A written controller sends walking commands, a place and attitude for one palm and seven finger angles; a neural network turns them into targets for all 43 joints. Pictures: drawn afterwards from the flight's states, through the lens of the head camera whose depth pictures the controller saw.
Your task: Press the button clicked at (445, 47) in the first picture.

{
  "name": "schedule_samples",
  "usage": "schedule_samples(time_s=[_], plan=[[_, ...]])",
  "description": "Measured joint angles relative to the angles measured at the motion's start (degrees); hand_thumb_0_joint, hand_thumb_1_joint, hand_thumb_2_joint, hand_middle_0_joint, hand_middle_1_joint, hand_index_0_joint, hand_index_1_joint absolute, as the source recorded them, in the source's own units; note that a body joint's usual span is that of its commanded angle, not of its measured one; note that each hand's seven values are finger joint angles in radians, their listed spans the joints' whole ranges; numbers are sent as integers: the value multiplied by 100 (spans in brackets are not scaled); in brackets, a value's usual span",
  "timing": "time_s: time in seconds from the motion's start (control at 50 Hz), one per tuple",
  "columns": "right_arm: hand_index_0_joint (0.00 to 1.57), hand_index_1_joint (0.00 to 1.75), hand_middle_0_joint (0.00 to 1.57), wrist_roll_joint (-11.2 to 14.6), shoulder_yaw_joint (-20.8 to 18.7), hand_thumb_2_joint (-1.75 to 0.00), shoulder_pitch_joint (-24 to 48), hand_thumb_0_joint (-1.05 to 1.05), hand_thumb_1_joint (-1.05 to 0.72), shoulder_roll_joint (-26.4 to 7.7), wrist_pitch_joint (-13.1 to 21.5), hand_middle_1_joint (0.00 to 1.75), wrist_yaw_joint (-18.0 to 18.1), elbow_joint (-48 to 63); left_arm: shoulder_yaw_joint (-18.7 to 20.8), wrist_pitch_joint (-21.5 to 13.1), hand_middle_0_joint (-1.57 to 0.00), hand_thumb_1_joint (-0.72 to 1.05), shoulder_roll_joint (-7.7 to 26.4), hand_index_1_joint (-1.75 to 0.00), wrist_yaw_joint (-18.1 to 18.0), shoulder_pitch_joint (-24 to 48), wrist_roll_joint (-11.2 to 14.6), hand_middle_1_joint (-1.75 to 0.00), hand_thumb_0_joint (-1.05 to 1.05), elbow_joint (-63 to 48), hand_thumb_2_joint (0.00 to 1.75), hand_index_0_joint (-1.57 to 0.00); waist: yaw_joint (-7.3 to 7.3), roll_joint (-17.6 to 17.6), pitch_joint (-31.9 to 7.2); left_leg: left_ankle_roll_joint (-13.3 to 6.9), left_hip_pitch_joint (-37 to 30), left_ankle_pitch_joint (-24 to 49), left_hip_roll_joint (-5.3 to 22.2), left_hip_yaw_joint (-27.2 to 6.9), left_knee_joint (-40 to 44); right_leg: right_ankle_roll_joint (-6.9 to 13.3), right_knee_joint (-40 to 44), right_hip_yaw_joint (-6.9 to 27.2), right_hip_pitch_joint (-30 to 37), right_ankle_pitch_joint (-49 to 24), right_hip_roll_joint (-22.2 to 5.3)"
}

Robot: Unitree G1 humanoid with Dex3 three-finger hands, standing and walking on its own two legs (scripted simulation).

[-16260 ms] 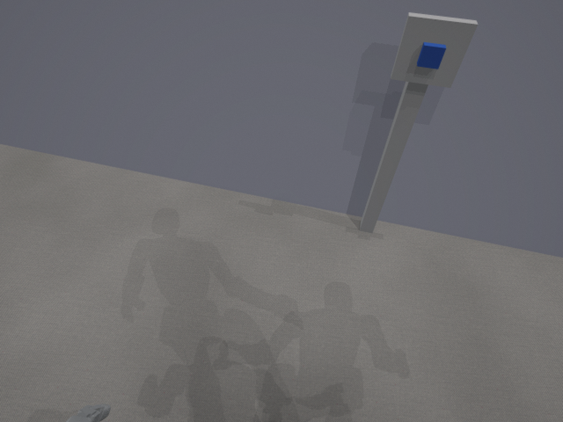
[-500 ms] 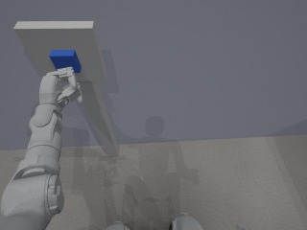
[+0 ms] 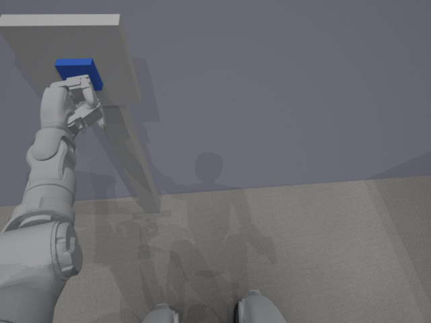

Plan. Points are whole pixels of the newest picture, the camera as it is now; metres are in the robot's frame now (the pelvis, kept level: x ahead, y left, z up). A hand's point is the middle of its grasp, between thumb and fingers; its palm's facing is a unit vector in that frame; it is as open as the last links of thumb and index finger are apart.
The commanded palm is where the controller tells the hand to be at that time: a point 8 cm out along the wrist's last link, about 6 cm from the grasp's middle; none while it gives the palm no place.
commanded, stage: press the button with the knuckle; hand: left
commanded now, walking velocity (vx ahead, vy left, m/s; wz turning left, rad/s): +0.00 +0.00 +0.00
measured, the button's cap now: (81, 72) +0.54 +0.22 +0.12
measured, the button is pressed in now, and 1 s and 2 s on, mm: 6 10 0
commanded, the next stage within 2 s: hold the button down briefly in 0.32 s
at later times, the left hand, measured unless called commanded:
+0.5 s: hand (94, 105) +0.49 +0.20 +0.09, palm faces +0.01 -1.00 -0.04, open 2.8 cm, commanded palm +0.50 +0.24 +0.09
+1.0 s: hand (94, 107) +0.49 +0.20 +0.09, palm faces +0.02 -1.00 -0.01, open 2.8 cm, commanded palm +0.47 +0.24 +0.09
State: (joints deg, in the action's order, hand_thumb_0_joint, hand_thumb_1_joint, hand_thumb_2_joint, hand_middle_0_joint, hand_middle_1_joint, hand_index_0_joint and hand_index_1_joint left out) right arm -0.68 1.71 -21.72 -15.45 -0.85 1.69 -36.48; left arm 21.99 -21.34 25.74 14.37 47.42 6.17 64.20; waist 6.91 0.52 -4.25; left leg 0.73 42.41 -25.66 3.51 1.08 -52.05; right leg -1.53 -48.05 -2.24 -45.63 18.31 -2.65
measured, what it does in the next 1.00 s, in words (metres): stands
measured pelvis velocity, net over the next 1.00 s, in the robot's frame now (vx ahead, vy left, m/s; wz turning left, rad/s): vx -0.03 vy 0.01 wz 0.01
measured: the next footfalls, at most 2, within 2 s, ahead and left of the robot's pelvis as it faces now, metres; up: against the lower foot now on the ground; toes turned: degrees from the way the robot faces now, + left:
none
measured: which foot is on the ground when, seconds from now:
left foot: down 0.00-1.00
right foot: down 0.00-1.00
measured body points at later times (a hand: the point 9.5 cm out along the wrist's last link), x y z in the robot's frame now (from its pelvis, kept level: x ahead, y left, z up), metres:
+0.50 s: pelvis -0.02 +0.00 -0.01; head +0.09 +0.02 +0.42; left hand +0.48 +0.26 +0.09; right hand -0.01 -0.27 -0.12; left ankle -0.01 +0.12 -0.69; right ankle +0.04 -0.14 -0.69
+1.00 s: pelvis -0.03 +0.01 -0.02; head +0.09 +0.03 +0.42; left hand +0.48 +0.26 +0.09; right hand -0.02 -0.26 -0.12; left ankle -0.01 +0.13 -0.69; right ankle +0.04 -0.14 -0.69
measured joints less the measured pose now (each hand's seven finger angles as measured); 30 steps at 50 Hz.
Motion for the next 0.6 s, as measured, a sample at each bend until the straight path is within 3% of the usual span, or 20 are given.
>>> schedule_samples(time_s=[0.48,0.6], plan=[[21,30,21,-71,169,-90,-33,0,-90,-87,145,30,29,-42,-48,-25,-130,75,532,-150,58,950,-257,-150,-2,868,96,-136,276,2,28,-33,667,74,-43,-165,-376,-12,-195,-125,-513,-117,-43],[21,30,21,-72,193,-90,-76,0,-90,-117,216,30,45,-60,-112,32,-130,74,617,-150,26,1109,-217,-150,-2,943,98,-138,323,2,40,-35,817,119,-59,-190,-429,-9,-230,-140,-642,-162,-56]])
